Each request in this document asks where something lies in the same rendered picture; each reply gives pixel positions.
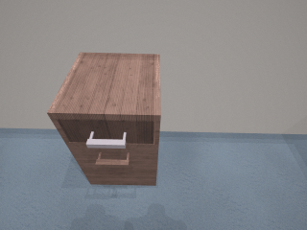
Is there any drawer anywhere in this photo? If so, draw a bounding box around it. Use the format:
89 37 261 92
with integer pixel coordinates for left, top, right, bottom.
57 119 154 144

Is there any handle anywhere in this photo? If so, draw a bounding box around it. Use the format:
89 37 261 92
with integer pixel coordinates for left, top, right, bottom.
86 131 127 149
95 159 130 168

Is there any cabinet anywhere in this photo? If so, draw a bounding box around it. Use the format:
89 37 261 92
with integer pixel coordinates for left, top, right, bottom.
47 52 161 186

